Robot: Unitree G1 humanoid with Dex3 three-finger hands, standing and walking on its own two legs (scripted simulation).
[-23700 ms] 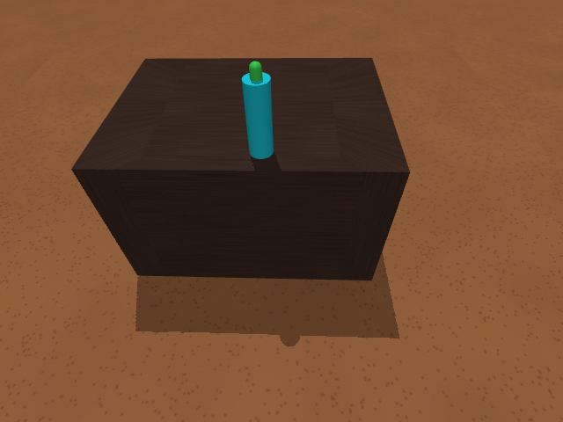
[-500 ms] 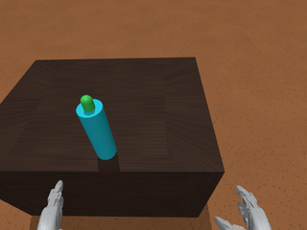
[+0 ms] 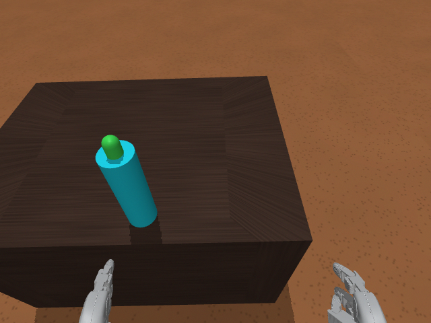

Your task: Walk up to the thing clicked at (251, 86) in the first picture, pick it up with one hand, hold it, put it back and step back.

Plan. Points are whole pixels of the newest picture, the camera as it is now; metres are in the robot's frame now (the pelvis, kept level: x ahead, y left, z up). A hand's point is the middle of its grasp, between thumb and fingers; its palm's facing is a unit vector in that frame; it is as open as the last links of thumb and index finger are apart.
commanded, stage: home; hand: left
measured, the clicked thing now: (128, 182) +0.41 +0.22 +0.01
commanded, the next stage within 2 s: none
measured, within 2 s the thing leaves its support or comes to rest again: neither
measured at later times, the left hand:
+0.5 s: hand (136, 314) +0.17 +0.17 -0.06, palm faces +0.11 -0.97 -0.23, open 17.4 cm
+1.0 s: hand (136, 316) +0.17 +0.17 -0.06, palm faces +0.12 -0.96 -0.24, open 17.4 cm
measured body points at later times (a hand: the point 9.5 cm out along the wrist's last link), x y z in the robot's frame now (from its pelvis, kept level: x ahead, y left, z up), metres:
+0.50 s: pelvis +0.00 -0.01 +0.00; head +0.03 -0.01 +0.45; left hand +0.16 +0.22 -0.04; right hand +0.16 -0.24 -0.04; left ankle +0.04 +0.13 -0.69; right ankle -0.03 -0.13 -0.69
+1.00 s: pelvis +0.00 -0.01 -0.01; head +0.02 -0.01 +0.44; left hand +0.16 +0.22 -0.04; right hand +0.16 -0.24 -0.04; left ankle +0.04 +0.13 -0.69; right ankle -0.03 -0.13 -0.69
